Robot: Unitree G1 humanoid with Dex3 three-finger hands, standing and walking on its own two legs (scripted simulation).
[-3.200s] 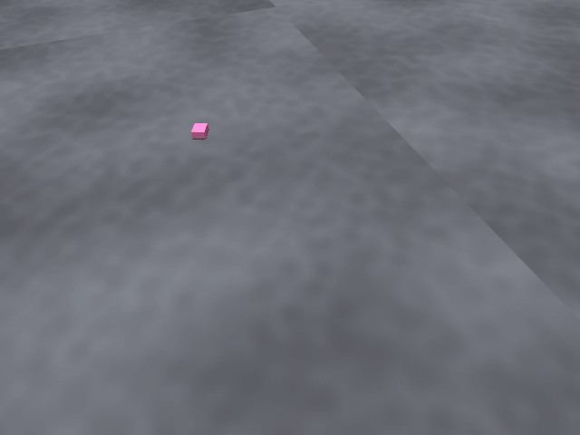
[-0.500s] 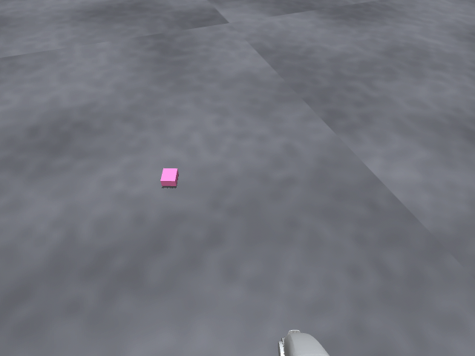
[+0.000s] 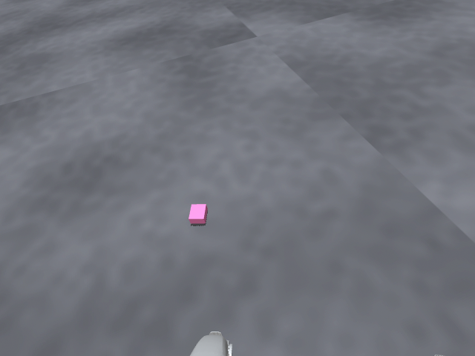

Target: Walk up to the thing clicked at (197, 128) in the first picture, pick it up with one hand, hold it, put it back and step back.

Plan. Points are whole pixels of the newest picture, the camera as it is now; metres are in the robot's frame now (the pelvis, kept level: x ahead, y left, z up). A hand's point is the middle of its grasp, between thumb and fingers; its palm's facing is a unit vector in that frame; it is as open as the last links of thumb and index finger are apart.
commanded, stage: walk up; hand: left
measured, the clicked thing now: (198, 213) +0.90 +0.35 -0.75
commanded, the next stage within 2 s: none
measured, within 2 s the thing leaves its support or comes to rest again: neither
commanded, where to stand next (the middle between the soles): +0.54 +0.15 m, yaw -2 degrees
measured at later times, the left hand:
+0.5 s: hand (80, 325) +0.22 +0.39 -0.15, palm faces -0.04 -0.93 -0.37, open 7.4 cm
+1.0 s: hand (104, 241) +0.40 +0.38 -0.11, palm faces -0.02 -0.89 -0.45, open 7.4 cm
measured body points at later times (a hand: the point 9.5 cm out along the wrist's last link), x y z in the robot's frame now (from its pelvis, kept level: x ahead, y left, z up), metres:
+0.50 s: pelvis +0.18 +0.11 +0.00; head +0.19 +0.12 +0.45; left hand +0.22 +0.44 -0.12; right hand +0.23 -0.20 -0.10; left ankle +0.18 +0.18 -0.74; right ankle +0.25 -0.05 -0.68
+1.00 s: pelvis +0.33 +0.11 +0.00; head +0.33 +0.07 +0.44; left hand +0.39 +0.43 -0.08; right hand +0.39 -0.22 -0.13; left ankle +0.41 +0.30 -0.68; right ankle +0.36 -0.01 -0.74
